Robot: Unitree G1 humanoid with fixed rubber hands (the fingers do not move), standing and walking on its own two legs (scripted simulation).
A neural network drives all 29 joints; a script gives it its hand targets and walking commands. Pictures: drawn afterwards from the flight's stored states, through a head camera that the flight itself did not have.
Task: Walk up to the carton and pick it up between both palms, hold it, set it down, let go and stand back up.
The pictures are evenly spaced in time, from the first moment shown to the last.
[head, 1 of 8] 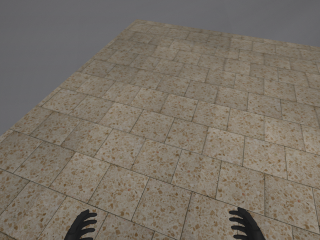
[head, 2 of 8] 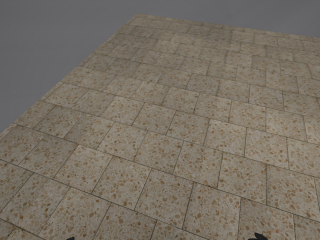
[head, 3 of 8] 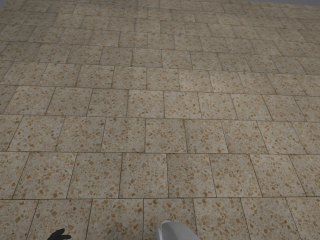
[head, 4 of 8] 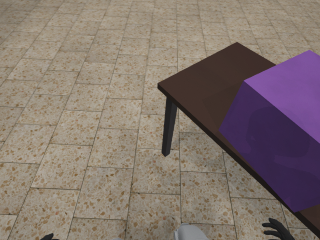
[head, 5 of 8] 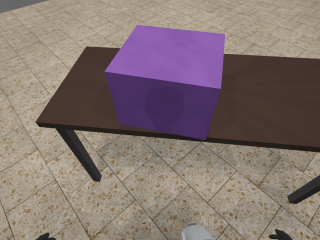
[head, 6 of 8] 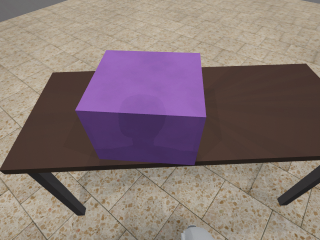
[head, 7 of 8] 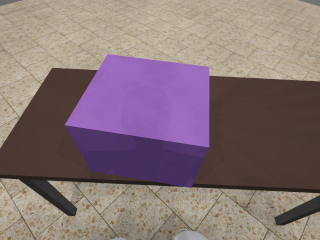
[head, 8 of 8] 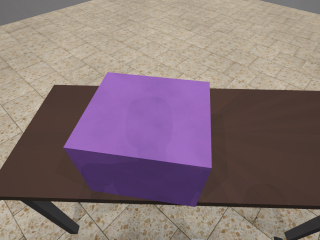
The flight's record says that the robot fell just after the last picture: no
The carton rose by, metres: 0.00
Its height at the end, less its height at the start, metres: +0.00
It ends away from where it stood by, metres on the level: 0.00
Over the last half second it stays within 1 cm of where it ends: yes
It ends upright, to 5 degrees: yes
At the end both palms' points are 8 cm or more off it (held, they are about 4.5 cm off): yes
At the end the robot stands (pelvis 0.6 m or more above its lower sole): yes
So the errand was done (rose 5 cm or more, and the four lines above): no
